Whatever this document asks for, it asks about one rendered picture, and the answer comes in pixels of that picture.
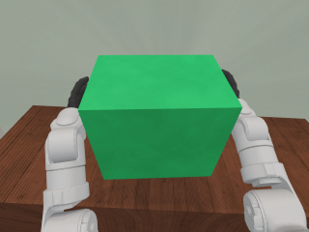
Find robot left upper arm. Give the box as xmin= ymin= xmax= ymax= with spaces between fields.
xmin=42 ymin=209 xmax=98 ymax=232

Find robot right upper arm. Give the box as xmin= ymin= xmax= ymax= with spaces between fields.
xmin=243 ymin=188 xmax=309 ymax=232

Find robot right forearm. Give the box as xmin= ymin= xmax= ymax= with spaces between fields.
xmin=231 ymin=98 xmax=307 ymax=226

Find robot left forearm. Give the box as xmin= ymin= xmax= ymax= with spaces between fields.
xmin=41 ymin=107 xmax=90 ymax=232

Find carton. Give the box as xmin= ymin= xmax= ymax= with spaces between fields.
xmin=77 ymin=54 xmax=242 ymax=180

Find pedestal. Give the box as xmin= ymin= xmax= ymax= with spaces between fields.
xmin=0 ymin=105 xmax=309 ymax=232

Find right robot hand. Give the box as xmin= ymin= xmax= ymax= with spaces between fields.
xmin=222 ymin=69 xmax=239 ymax=99

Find left robot hand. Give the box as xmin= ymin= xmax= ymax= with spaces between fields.
xmin=67 ymin=76 xmax=89 ymax=109

